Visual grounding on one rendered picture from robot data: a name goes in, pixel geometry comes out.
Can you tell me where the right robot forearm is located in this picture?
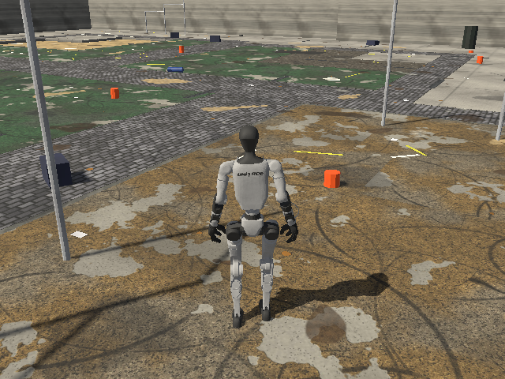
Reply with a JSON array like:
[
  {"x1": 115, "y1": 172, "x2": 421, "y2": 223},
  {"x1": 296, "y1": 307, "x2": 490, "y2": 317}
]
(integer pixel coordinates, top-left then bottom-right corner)
[{"x1": 280, "y1": 191, "x2": 296, "y2": 226}]

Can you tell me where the robot right hand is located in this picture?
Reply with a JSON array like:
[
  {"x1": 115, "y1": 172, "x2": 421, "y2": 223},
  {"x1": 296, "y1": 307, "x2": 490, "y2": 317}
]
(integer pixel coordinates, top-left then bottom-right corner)
[{"x1": 280, "y1": 223, "x2": 298, "y2": 243}]

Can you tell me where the robot foot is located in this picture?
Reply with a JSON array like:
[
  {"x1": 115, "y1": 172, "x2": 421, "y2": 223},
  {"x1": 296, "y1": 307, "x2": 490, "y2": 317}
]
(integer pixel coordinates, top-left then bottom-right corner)
[
  {"x1": 232, "y1": 307, "x2": 244, "y2": 328},
  {"x1": 259, "y1": 299, "x2": 271, "y2": 321}
]

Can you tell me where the robot left upper arm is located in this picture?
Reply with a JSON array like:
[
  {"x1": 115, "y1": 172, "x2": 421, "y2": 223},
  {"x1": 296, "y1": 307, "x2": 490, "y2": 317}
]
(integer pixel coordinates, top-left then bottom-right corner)
[{"x1": 215, "y1": 160, "x2": 234, "y2": 205}]

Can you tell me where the robot left hand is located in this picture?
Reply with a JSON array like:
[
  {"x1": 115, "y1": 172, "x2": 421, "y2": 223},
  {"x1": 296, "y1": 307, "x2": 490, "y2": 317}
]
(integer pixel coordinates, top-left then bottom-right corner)
[{"x1": 208, "y1": 224, "x2": 226, "y2": 243}]

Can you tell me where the robot right upper arm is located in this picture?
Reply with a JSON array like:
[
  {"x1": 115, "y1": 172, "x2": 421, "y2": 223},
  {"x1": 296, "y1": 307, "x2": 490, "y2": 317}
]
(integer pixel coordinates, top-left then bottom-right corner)
[{"x1": 267, "y1": 159, "x2": 288, "y2": 203}]

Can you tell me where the robot left foot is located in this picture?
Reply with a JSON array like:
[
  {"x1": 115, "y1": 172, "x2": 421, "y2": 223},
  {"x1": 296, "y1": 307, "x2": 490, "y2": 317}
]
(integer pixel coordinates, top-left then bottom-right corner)
[{"x1": 232, "y1": 307, "x2": 244, "y2": 328}]

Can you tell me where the robot right foot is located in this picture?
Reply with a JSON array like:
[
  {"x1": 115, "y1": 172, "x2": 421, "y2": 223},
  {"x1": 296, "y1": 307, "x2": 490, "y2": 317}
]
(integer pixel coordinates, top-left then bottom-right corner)
[{"x1": 259, "y1": 299, "x2": 271, "y2": 321}]

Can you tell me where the left robot forearm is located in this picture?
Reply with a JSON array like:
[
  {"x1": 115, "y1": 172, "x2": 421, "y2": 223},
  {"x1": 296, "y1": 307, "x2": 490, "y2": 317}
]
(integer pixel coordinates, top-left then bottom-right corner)
[{"x1": 209, "y1": 193, "x2": 224, "y2": 227}]

